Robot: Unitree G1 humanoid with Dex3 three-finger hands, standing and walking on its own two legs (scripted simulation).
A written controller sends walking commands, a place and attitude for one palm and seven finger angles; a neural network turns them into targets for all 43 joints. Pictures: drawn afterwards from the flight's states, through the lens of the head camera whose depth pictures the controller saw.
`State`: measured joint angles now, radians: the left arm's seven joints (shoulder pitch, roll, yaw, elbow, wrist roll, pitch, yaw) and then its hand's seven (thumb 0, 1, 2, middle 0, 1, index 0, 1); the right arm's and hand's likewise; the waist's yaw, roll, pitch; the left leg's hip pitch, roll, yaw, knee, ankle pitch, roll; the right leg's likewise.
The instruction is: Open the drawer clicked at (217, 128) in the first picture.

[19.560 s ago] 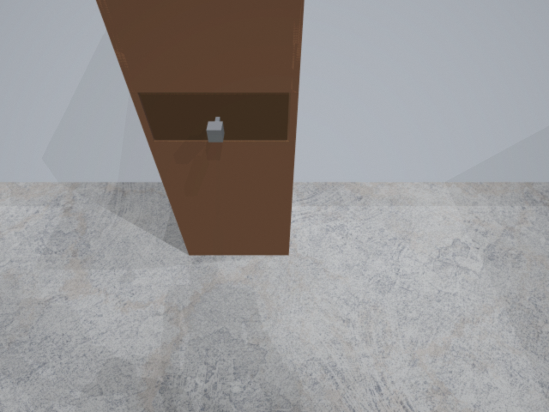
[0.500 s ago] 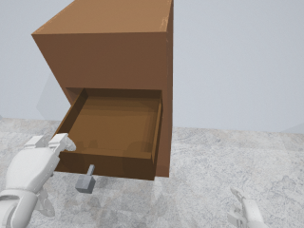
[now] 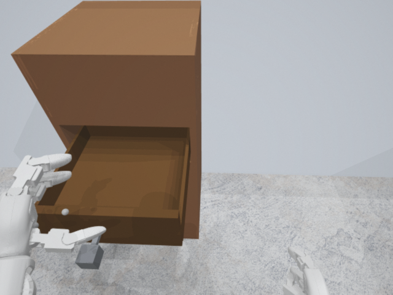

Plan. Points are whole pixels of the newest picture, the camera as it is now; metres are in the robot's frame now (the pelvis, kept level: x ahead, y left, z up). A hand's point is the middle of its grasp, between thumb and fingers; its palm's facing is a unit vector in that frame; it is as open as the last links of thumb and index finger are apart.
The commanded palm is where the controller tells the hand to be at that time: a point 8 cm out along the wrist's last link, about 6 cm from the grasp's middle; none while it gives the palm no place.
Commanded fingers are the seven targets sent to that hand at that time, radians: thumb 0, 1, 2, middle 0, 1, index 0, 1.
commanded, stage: draw the hand back to the body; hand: left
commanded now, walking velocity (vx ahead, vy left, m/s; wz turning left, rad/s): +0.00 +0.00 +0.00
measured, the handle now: (93, 247) +0.22 +0.27 -0.07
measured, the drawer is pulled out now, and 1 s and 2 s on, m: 0.29 0.29 0.29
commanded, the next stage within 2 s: step back with the hand held close in 0.64 s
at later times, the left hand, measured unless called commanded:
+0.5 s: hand (61, 215) +0.19 +0.23 +0.16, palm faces +0.40 -0.82 -0.41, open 8.2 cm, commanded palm +0.14 +0.26 +0.17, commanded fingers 0.00 0.90 0.90 -0.20 -0.30 -0.20 -0.30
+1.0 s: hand (56, 223) +0.18 +0.24 +0.14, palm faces +0.27 -0.83 -0.48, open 7.4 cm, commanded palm +0.11 +0.28 +0.17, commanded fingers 0.00 0.90 0.90 -0.20 -0.30 -0.20 -0.30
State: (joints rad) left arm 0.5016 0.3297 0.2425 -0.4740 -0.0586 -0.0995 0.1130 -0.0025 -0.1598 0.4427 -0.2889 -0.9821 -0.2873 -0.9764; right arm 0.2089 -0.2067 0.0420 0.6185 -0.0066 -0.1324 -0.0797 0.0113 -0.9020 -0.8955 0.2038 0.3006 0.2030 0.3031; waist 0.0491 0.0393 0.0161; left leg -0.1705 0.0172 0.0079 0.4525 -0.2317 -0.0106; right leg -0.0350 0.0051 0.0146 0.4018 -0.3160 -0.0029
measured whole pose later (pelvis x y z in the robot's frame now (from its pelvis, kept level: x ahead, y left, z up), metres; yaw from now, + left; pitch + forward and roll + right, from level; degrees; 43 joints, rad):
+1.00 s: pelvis -0.02 +0.00 +0.00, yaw -1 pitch +1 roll -1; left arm 0.60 0.37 0.33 -0.53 -0.05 -0.14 0.08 0.02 0.89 0.90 -0.21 -0.30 -0.21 -0.30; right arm 0.14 -0.24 -0.02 0.54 0.01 0.00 -0.06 0.01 -0.90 -0.90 0.20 0.30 0.20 0.30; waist 0.01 0.04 0.05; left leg -0.27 0.03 0.02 0.43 -0.17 0.00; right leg -0.14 0.02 0.03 0.37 -0.25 0.01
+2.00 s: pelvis -0.20 -0.02 +0.00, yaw -4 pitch +4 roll +2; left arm 0.71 0.42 0.38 -0.64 -0.05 -0.21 0.13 0.02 0.88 0.89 -0.22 -0.30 -0.22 -0.30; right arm 0.15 -0.19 0.01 0.62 0.01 -0.04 -0.04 0.01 -0.90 -0.90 0.20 0.30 0.20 0.30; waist -0.01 -0.03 0.02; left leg -0.55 -0.02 0.00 0.86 -0.39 -0.03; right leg -0.23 0.02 0.00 0.48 -0.33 -0.05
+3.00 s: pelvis -0.24 -0.02 -0.01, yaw +1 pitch -1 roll +0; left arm 0.30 0.14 0.04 0.75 0.00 0.05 0.04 -0.01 0.95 0.89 -0.20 -0.30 -0.20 -0.29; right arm 0.26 -0.17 0.01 0.86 -0.02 0.01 -0.01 0.01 -0.91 -0.90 0.20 0.30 0.20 0.30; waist -0.02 -0.06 0.06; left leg -0.24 -0.02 0.01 0.58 -0.32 0.02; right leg -0.21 0.01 -0.09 0.58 -0.35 -0.05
